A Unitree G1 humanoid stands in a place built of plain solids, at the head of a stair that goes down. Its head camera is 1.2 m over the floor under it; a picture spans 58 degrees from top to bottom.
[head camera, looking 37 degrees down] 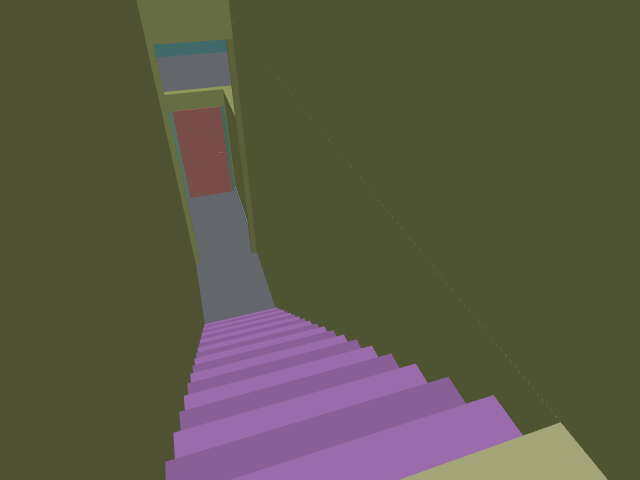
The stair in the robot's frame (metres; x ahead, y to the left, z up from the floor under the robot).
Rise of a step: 0.21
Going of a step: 0.24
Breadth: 1.25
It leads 18 degrees to the left of straight ahead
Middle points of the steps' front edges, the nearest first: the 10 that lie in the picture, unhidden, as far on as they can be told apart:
0.74 -0.07 -0.21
0.97 0.01 -0.42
1.20 0.08 -0.63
1.43 0.15 -0.84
1.66 0.23 -1.05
1.89 0.30 -1.26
2.11 0.38 -1.47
2.34 0.45 -1.68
2.57 0.53 -1.89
2.80 0.60 -2.10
